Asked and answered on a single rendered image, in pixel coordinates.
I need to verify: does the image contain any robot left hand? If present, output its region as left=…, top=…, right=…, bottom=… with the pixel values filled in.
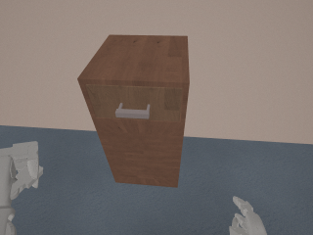
left=0, top=141, right=43, bottom=207

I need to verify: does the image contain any robot right hand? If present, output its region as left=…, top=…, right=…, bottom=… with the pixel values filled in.
left=229, top=196, right=267, bottom=235

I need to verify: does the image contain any handle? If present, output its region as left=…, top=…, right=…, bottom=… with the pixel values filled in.
left=115, top=103, right=151, bottom=119

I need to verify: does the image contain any drawer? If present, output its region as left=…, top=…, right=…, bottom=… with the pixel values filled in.
left=85, top=84, right=183, bottom=122

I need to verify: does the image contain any cabinet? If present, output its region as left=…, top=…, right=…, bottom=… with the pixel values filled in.
left=77, top=34, right=190, bottom=188

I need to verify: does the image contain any left robot forearm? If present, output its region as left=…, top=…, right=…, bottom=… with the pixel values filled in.
left=0, top=206, right=17, bottom=235

